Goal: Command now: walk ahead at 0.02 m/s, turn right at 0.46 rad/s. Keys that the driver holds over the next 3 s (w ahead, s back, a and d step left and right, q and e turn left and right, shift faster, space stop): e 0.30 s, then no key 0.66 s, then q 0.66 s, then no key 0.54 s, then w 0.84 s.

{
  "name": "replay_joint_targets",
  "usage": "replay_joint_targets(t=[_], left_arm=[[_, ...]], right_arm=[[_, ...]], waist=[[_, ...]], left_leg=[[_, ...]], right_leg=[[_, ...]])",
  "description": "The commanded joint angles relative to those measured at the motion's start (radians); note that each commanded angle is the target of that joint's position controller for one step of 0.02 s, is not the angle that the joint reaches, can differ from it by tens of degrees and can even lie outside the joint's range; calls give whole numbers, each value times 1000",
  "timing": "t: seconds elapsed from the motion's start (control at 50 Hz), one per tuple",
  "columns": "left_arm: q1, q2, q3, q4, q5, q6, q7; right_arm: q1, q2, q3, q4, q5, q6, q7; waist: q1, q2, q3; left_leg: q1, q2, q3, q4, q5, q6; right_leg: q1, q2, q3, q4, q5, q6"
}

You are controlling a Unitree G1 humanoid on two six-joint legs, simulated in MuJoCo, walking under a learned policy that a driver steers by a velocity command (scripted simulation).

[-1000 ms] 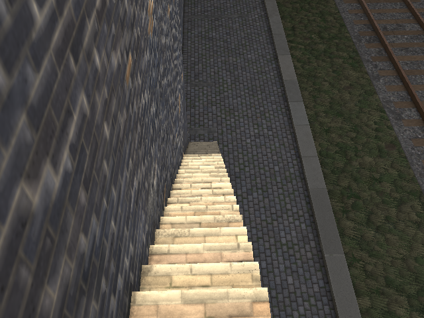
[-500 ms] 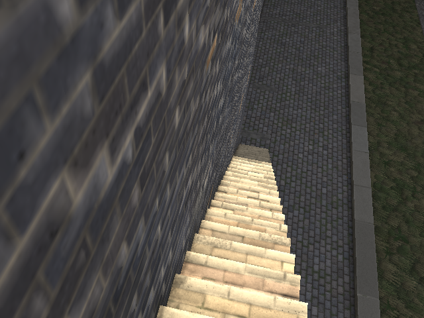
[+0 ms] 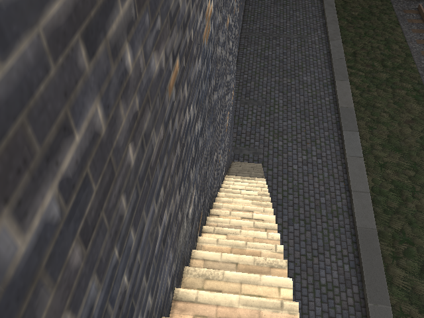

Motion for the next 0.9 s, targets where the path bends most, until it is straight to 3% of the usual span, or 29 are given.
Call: replay_joint_targets(t=[0.02,0.04,0.06,0.1,0.12,0.14,0.16,0.18,0.2,0.22,0.24,0.26,0.28,0.3,0.34,0.36,0.38,0.4,0.44,0.48,0.5,0.52,0.54,0.56,0.6,0.62,0.66,0.76,0.9], left_arm=[[-263,-3,8,-134,23,-1,4],[-221,-15,7,-98,3,12,8],[-109,-35,0,-53,8,20,16],[221,93,68,9,34,4,16],[234,161,72,23,33,3,20],[360,208,97,102,21,7,28],[463,254,114,140,33,12,18],[452,404,120,49,-15,-13,24],[429,402,108,11,-8,-24,17],[322,338,81,-32,24,-16,-3],[184,339,54,-60,27,-5,-30],[75,355,40,-91,22,-19,-59],[17,230,-4,-71,19,-26,-61],[35,178,-32,-29,53,-27,-40],[-1,181,-51,-16,37,-57,3],[-22,224,-53,-16,52,-69,10],[-101,325,-31,-44,78,-76,8],[-163,349,-33,-49,70,-84,2],[-216,320,-43,-48,29,-83,-5],[-198,285,-49,-28,-11,-73,-25],[-207,277,-40,-47,-37,-67,-33],[-100,256,-33,-16,-126,-46,-30],[18,316,-5,-37,-128,-36,-39],[87,335,7,-45,-93,-37,-32],[-50,300,-1,-96,-83,-35,-30],[-75,292,-8,-106,-80,-34,-33],[-91,260,-21,-95,-92,-19,-55],[-110,237,-25,-67,-62,0,-61],[-112,235,-25,-53,-58,-7,-51]], right_arm=[[246,-164,-67,-13,-25,20,-48],[281,-122,-55,5,-40,39,-44],[272,-112,-53,7,-65,47,-25],[-93,-198,-74,-130,-118,30,45],[-137,-212,-70,-138,-47,36,41],[-13,-190,-52,-77,-66,71,58],[67,-136,-39,-35,-75,81,89],[58,-25,-27,-142,-39,40,91],[28,-52,-26,-177,-26,16,89],[-6,-101,-29,-204,-18,-7,93],[116,-116,-29,-174,-9,-12,88],[157,-146,-37,-201,25,-15,88],[189,-149,-36,-134,13,-3,81],[201,-137,-33,-130,5,11,90],[259,-86,-20,-100,19,29,134],[213,-83,-19,-113,13,36,145],[247,-110,-20,-93,2,42,169],[254,-118,-29,-93,-6,38,169],[248,-130,-32,-90,-21,28,164],[272,-85,-14,-72,-6,20,157],[253,-75,-5,-76,-4,11,156],[96,-58,12,-108,11,11,137],[8,-157,9,-111,26,14,116],[-12,-220,-7,-77,3,7,120],[30,-199,-19,-37,10,-1,133],[21,-216,-29,-22,24,-3,140],[35,-182,-28,-9,7,2,158],[-23,-167,-22,-49,6,31,175],[-52,-201,-39,-64,-7,40,169]], waist=[[-167,66,165],[-157,79,128],[-119,67,83],[139,75,-67],[181,-106,38],[181,-187,-1],[189,-253,-99],[123,-364,-297],[145,-315,-323],[144,-200,-256],[23,-150,-136],[-35,-145,-42],[-69,-47,29],[-103,-22,68],[-141,-57,68],[-127,-60,47],[-131,-31,25],[-154,-49,14],[-142,-73,11],[-133,-136,16],[-113,-102,6],[-32,-31,36],[93,49,-8],[148,61,-67],[69,16,-65],[63,74,-81],[28,44,-33],[1,3,13],[-26,-7,43]], left_leg=[[161,123,-161,-288,357,214],[118,157,-177,-285,326,187],[58,166,-164,-220,251,153],[-311,84,58,75,453,77],[-76,-22,149,275,263,15],[-103,-75,148,615,125,12],[-422,-131,71,1005,-170,8],[-689,-185,-6,1219,-148,-8],[-912,-174,-41,1333,-137,-45],[-1029,-119,-56,1308,-59,-20],[-943,-84,-119,1252,114,2],[-883,-79,-180,1166,206,-2],[-816,-36,-207,949,453,-7],[-719,-34,-165,892,520,-12],[-475,-25,-82,553,770,-52],[-383,-41,-43,534,835,-58],[-268,-48,-47,560,936,-73],[-179,-59,-60,571,914,-79],[-149,-62,-100,433,792,-77],[-135,-72,-123,316,645,-72],[-182,-52,-140,88,630,-65],[-271,-62,-113,-422,584,-42],[-226,-88,-133,-317,1061,54],[-148,-106,-127,-334,1039,100],[-86,-104,-87,-390,960,86],[11,-91,-67,-386,943,85],[15,-70,-60,-451,810,45],[30,-68,-31,-546,630,40],[128,-79,5,-590,591,65]], right_leg=[[-277,-9,-69,-339,-226,-52],[-152,-33,-28,-330,-171,-49],[-19,-59,23,-316,-51,-40],[521,81,-67,142,-36,6],[260,40,-87,-471,-71,-11],[520,11,-136,-609,255,-53],[908,-113,10,-439,343,-108],[1174,-209,193,-28,788,-203],[1226,-344,294,24,1003,-292],[1102,-368,265,40,725,-290],[706,-345,302,15,542,-261],[438,-427,412,-89,467,-329],[213,-380,368,-174,169,-303],[88,-318,284,-170,160,-255],[-130,-142,111,-147,-53,-167],[-190,-107,97,-145,-119,-137],[-255,-105,107,-99,-144,-153],[-295,-110,119,-74,-127,-163],[-208,-131,162,4,-156,-197],[-87,-170,246,48,-44,-226],[34,-175,273,87,-28,-239],[227,-126,316,54,-41,-244],[293,6,138,124,-22,-191],[298,33,111,112,-72,-175],[284,18,113,92,-95,-178],[250,19,100,45,-161,-149],[265,35,87,-5,-388,-110],[290,46,94,-103,-578,-98],[226,59,104,-163,-591,-109]])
